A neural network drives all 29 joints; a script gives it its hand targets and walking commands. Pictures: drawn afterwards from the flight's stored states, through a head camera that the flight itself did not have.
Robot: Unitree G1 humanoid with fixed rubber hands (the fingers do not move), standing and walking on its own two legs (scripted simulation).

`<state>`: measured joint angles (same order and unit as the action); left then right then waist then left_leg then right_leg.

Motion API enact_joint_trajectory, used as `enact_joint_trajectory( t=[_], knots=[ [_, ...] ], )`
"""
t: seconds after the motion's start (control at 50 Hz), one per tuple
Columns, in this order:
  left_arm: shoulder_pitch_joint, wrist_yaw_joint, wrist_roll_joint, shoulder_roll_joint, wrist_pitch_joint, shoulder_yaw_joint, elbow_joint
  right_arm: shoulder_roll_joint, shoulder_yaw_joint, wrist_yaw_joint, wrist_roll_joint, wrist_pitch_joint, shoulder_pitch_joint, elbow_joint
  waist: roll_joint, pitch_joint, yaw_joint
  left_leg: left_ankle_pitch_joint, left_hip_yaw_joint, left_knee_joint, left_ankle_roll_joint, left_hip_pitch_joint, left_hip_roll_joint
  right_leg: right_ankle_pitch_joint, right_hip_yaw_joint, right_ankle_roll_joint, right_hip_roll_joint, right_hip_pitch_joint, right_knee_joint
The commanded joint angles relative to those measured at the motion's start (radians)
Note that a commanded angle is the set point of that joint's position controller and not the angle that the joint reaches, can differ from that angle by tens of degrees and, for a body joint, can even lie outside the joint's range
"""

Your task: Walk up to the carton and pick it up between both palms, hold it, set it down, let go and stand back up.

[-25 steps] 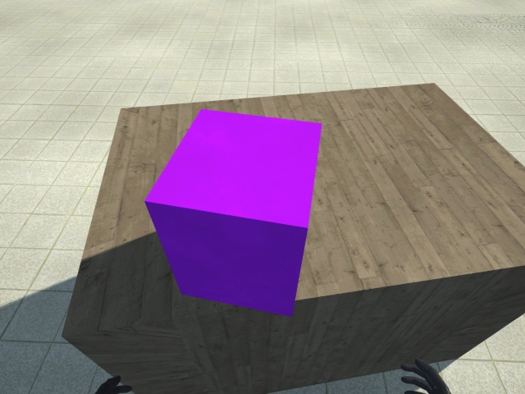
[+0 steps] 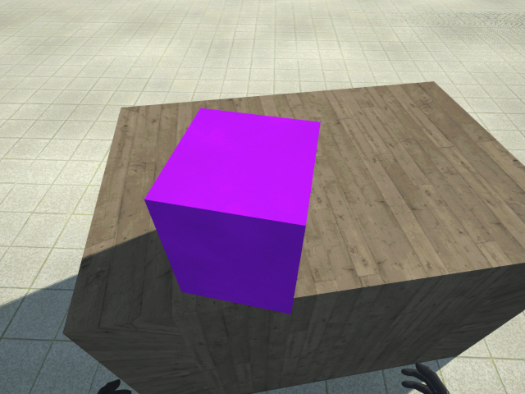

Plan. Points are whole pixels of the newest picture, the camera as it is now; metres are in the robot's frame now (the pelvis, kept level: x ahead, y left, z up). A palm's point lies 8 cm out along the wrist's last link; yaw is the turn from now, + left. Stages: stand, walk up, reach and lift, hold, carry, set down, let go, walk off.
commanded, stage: stand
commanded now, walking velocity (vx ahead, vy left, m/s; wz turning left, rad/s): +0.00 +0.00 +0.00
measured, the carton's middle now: (246, 212) +0.41 +0.05 +0.05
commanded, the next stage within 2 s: walk up in 0.82 s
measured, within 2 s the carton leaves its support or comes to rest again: neither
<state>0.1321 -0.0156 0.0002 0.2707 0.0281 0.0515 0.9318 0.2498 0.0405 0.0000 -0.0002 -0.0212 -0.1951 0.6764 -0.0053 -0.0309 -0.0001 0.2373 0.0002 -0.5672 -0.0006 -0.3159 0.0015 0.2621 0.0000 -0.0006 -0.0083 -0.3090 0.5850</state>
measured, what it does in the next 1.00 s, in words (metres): stands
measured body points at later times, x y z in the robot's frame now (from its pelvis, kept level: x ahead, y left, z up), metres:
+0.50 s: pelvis +0.00 +0.00 +0.00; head +0.01 -0.01 +0.45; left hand +0.11 +0.27 -0.12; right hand +0.14 -0.26 -0.10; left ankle +0.04 +0.12 -0.73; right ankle +0.03 -0.12 -0.73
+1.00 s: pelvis +0.00 +0.00 +0.00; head +0.00 -0.01 +0.45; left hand +0.11 +0.27 -0.12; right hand +0.14 -0.26 -0.10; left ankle +0.04 +0.12 -0.73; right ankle +0.03 -0.12 -0.73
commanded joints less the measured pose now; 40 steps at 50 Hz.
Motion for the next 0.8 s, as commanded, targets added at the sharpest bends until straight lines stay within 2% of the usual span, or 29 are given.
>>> enact_joint_trajectory(
  t=[0.0, 0.78],
  knots=[
    [-0.060, -0.002, 0.019, 0.235, 0.038, 0.040, -0.057, 0.249, 0.047, 0.008, -0.028, -0.050, 0.053, 0.034, -0.036, 0.135, -0.003, -0.010, 0.112, 0.148, 0.059, 0.078, 0.114, -0.041, -0.114, 0.057, -0.092, 0.087, -0.151],
    [-0.051, -0.003, 0.020, 0.234, 0.039, 0.037, -0.028, 0.249, 0.044, 0.009, -0.030, -0.051, 0.050, 0.060, -0.040, 0.159, -0.004, -0.009, 0.110, 0.171, 0.051, 0.092, 0.120, -0.047, -0.116, 0.054, -0.098, 0.100, -0.174]
  ],
)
